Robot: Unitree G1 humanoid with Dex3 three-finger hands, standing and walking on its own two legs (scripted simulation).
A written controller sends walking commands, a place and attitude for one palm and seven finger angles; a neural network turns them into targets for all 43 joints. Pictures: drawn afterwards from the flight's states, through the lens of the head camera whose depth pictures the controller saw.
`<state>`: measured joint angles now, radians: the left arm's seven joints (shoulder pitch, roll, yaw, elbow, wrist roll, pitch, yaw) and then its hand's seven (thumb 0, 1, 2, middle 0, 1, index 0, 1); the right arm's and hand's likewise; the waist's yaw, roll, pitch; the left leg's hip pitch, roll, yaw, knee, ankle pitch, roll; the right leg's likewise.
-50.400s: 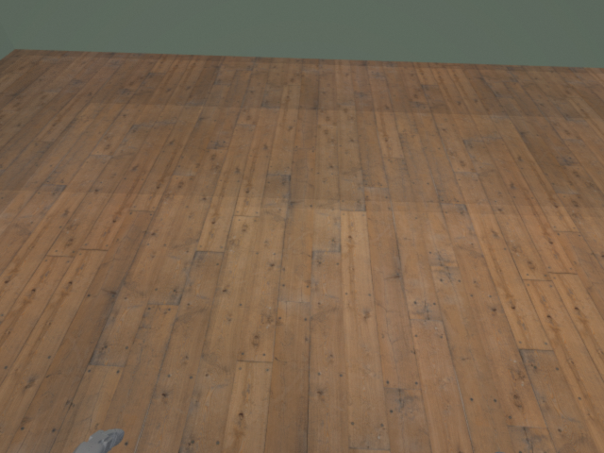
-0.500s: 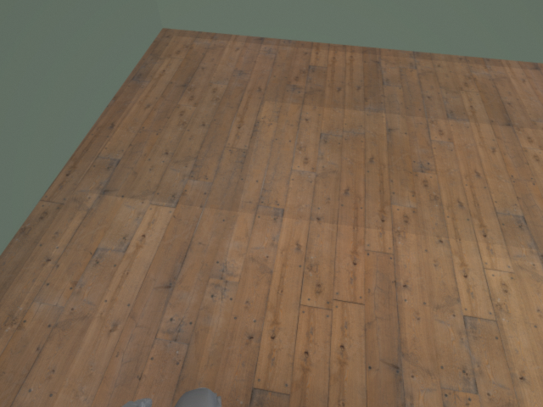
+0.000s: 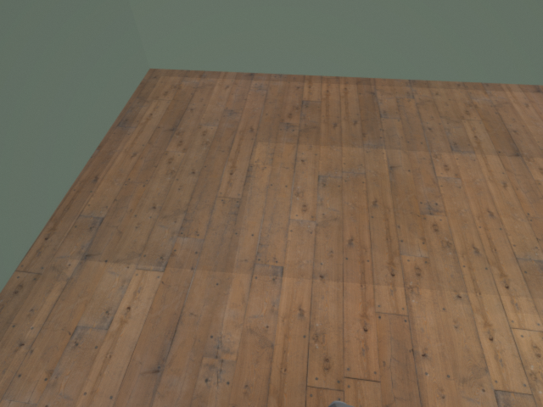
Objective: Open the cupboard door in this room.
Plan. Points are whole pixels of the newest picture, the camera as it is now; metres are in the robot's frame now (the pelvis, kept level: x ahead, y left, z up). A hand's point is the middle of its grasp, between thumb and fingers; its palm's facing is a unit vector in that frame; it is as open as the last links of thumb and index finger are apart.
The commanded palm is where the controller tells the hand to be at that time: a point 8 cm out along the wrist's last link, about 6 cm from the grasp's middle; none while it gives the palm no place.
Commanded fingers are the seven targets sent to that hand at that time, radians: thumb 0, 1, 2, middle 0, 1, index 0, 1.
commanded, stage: turn to face it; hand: left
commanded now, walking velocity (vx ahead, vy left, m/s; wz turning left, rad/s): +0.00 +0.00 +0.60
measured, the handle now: out of the picture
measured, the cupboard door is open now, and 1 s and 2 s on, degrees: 47 47 47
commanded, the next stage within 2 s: none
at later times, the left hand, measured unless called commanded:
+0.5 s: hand (172, 390) +0.18 +0.19 -0.18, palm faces +0.27 -0.94 -0.21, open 7.4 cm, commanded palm none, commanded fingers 0.00 0.90 0.90 -0.20 -0.30 -0.20 -0.30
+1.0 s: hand out of the picture +0.11 +0.12 -0.18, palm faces +0.56 -0.79 -0.24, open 7.4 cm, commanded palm none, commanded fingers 0.00 0.90 0.90 -0.20 -0.30 -0.20 -0.30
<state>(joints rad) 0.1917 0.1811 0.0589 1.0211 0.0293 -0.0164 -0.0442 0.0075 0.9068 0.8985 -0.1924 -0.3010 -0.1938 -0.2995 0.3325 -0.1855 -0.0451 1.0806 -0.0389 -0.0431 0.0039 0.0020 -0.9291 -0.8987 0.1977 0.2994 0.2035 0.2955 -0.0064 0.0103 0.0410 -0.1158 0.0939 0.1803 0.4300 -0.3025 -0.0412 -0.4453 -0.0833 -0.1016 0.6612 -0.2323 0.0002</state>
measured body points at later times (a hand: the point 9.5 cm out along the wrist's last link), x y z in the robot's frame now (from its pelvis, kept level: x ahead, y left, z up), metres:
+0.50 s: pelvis +0.14 -0.02 -0.01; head +0.18 +0.00 +0.44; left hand +0.16 +0.24 -0.16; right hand +0.26 -0.24 -0.15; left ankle +0.16 +0.09 -0.74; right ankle +0.12 -0.15 -0.67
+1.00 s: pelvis +0.20 -0.07 -0.01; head +0.25 -0.03 +0.43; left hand +0.08 +0.16 -0.16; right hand +0.45 -0.21 -0.14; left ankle +0.14 +0.04 -0.74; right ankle +0.22 -0.17 -0.74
